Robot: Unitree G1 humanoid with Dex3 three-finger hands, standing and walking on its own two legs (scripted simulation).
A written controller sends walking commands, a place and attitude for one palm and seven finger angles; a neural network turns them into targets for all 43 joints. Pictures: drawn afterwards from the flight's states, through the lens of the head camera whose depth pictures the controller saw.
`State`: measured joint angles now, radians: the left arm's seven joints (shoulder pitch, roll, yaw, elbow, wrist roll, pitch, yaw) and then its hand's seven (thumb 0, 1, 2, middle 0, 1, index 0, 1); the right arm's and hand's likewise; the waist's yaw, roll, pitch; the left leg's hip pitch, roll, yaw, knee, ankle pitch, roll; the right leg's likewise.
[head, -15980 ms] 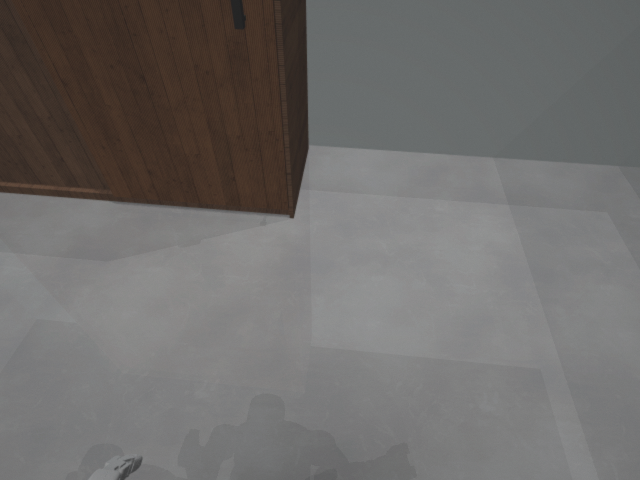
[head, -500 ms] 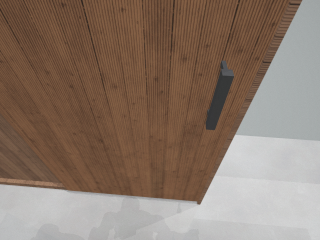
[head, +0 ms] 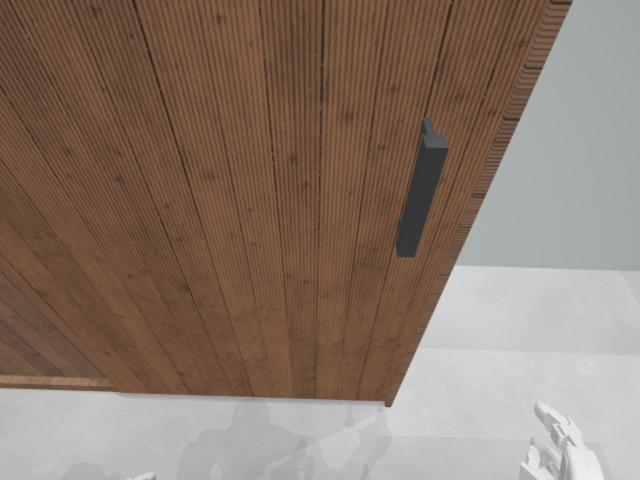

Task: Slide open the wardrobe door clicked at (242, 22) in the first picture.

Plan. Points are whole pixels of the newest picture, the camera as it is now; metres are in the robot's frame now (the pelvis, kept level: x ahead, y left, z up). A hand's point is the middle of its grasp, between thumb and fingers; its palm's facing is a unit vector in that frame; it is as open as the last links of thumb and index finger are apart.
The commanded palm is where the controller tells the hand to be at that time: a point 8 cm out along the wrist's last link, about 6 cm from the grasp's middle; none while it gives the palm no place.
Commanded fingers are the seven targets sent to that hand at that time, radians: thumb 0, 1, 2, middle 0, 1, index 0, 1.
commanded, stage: raise the hand with hooked fingers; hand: right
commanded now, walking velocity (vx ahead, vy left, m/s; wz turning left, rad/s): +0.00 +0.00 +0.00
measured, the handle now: (415, 191) +0.44 -0.11 +0.14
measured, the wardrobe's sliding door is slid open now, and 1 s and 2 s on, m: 0.00 0.00 0.00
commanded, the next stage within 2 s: move the hooked fingers beside the handle in 1.98 s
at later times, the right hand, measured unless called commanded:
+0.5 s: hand (534, 437) +0.18 -0.23 +0.01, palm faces +0.04 +1.00 -0.09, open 9.8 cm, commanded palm +0.15 -0.29 +0.02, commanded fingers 0.00 -0.15 -0.58 0.25 0.78 0.25 0.78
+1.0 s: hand (584, 368) +0.23 -0.27 +0.09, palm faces +0.07 +0.99 -0.11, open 12.7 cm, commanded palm +0.19 -0.31 +0.10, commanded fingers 0.00 0.43 -0.33 0.29 1.15 0.29 1.15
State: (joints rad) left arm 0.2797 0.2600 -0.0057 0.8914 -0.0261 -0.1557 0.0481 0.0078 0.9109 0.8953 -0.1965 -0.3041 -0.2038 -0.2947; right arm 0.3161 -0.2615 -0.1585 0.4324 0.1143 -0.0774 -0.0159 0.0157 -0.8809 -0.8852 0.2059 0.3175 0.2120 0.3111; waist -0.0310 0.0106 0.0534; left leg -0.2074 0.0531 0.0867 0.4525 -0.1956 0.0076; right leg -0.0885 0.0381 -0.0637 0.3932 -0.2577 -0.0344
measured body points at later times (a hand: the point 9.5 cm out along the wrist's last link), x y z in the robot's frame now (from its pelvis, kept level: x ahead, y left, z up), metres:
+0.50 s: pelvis -0.02 +0.02 -0.06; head +0.03 +0.01 +0.39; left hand +0.20 +0.24 -0.12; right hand +0.17 -0.28 +0.02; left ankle +0.03 +0.12 -0.74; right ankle -0.03 -0.09 -0.74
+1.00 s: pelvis +0.00 +0.00 -0.03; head +0.01 -0.01 +0.42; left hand +0.18 +0.23 -0.09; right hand +0.22 -0.32 +0.09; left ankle +0.03 +0.12 -0.74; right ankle -0.03 -0.09 -0.74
